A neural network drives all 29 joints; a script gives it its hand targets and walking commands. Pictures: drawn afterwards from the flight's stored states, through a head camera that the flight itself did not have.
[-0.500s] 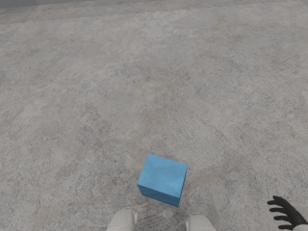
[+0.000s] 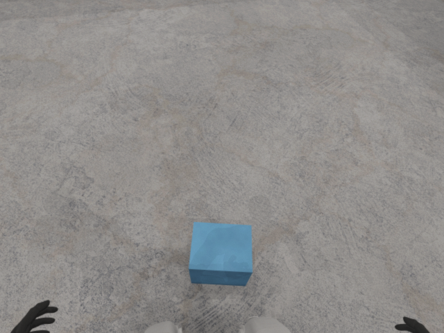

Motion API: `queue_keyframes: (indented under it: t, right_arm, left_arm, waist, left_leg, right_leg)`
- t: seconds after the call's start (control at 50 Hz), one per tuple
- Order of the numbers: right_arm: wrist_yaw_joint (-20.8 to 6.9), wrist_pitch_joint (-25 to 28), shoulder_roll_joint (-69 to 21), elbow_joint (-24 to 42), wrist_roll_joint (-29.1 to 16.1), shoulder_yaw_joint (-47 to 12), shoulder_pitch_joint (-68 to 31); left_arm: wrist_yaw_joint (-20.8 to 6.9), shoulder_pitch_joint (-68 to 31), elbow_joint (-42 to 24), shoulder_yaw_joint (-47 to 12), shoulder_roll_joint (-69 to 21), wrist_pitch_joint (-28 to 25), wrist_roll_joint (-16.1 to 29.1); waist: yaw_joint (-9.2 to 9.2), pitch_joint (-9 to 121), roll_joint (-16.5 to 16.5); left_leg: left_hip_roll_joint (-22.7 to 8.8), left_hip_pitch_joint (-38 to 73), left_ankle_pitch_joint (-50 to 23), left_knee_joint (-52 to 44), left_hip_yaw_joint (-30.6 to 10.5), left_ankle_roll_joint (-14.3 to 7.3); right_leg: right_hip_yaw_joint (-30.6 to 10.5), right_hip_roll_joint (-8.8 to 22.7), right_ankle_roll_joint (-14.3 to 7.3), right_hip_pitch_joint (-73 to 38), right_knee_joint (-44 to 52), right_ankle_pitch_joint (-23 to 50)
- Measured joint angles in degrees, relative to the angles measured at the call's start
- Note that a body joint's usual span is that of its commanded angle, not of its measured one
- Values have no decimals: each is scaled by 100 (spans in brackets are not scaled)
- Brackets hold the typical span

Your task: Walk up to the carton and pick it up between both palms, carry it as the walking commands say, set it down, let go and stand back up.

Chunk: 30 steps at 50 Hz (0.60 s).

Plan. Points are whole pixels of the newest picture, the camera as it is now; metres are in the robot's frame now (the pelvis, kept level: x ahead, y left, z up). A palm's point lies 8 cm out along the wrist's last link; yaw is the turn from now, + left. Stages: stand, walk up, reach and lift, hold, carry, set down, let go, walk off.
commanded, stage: walk up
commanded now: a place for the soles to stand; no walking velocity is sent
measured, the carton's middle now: (220, 255) +0.44 -0.04 -0.63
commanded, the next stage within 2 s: stand in 1.26 s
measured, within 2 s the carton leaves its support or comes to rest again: neither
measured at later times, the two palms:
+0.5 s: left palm (27, 330) +0.15 +0.33 -0.08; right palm out of the picture +0.03 -0.35 -0.07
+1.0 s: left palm (64, 288) +0.21 +0.27 -0.06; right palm out of the picture +0.08 -0.35 -0.07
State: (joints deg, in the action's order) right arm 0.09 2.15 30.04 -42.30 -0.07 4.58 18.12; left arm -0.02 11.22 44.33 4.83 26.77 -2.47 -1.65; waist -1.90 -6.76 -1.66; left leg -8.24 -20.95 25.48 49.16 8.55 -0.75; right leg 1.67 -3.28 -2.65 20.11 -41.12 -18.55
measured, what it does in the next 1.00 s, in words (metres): steps on the spot: right foot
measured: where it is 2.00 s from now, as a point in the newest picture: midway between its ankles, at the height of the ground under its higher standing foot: outside the picture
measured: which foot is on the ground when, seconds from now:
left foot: down 0.00-1.00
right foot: down 0.00-0.14, up 0.16-0.38, down 0.40-1.00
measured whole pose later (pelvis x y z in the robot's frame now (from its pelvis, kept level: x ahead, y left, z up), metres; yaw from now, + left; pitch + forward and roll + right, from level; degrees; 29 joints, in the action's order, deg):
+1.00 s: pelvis +0.03 -0.01 +0.03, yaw -9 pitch -1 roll +1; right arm 0.0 2.6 25.1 -60.2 0.2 0.3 4.6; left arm -0.8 -0.2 60.9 0.7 23.4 -0.8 -0.1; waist -0.7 -2.6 0.1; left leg -3.7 -9.7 14.3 25.6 3.5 2.5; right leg -1.0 0.4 0.0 12.8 -27.8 -13.7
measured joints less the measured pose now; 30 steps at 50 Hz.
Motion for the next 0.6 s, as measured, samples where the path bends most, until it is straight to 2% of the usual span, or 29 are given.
queue_keyframes:
  t: [0.04,0.08,0.12,0.16,0.2,0.24,0.28,0.34,0.38,0.42,0.46,0.48,0.52,0.6]
  right_arm:
    - [38,-24,-98,-13,-46,-54,-132]
    - [74,1,-182,-2,-66,-109,-264]
    - [94,106,-235,-33,-52,-154,-331]
    - [123,213,-240,-77,36,-162,-312]
    - [141,251,-274,-160,73,-194,-289]
    - [161,261,-314,-251,105,-227,-281]
    - [152,259,-302,-305,133,-234,-284]
    - [93,224,-205,-325,146,-194,-296]
    - [55,164,-131,-341,128,-169,-287]
    - [39,100,-106,-410,82,-168,-324]
    - [56,52,-153,-532,5,-190,-412]
    - [60,51,-184,-597,-15,-205,-448]
    - [62,88,-244,-728,-2,-240,-486]
    - [37,136,-349,-996,35,-352,-567]
  left_arm:
    - [-2,34,-26,9,76,-35,57]
    - [20,95,-7,-37,103,-16,82]
    - [12,101,14,-95,113,53,76]
    - [-22,53,15,-122,104,145,85]
    - [-20,-14,65,-126,90,232,94]
    - [-46,-52,167,-106,95,266,121]
    - [-101,-44,291,-82,86,265,115]
    - [-177,-8,471,-50,52,264,86]
    - [-182,18,559,-32,60,240,58]
    - [-147,25,619,-11,78,179,17]
    - [-114,25,688,-43,68,125,46]
    - [-100,7,727,-74,55,122,66]
    - [-87,-72,801,-145,4,150,95]
    - [-91,-337,938,-249,-129,137,110]
  waist:
    - [25,30,139]
    - [66,88,228]
    - [124,151,283]
    - [158,219,303]
    - [173,222,316]
    - [161,202,347]
    - [128,188,334]
    - [77,183,231]
    - [66,211,164]
    - [94,216,123]
    - [106,235,162]
    - [119,246,195]
    - [142,290,237]
    - [155,390,197]
  left_leg:
    - [181,-229,447,480,-240,-18]
    - [345,-338,708,567,-421,-55]
    - [439,-213,217,-45,-462,-114]
    - [487,-156,-485,-329,-420,-52]
    - [444,-102,-393,-232,-338,-3]
    - [391,52,-328,-363,-268,7]
    - [320,183,-393,-552,-217,32]
    - [184,257,-471,-704,-183,80]
    - [93,209,-436,-641,-196,139]
    - [36,107,-310,-461,-244,166]
    - [222,87,13,-426,-400,80]
    - [330,135,-64,-514,-449,56]
    - [461,262,-492,-775,-479,113]
    - [450,405,-506,-988,-520,243]
  right_leg:
    - [-151,30,25,97,-190,-130]
    - [-319,74,42,122,-256,-242]
    - [-473,120,131,156,-338,-279]
    - [-632,100,107,344,-753,-379]
    - [-795,-22,100,548,-1420,-810]
    - [-779,7,88,645,-1737,-869]
    - [-657,136,82,611,-1566,-843]
    - [-343,330,79,353,-825,-789]
    - [-172,352,50,16,-81,-466]
    - [-169,290,177,-36,171,70]
    - [-222,315,260,60,14,55]
    - [-263,348,272,72,-33,2]
    - [-333,403,310,61,-65,-68]
    - [-307,386,336,-73,120,-29]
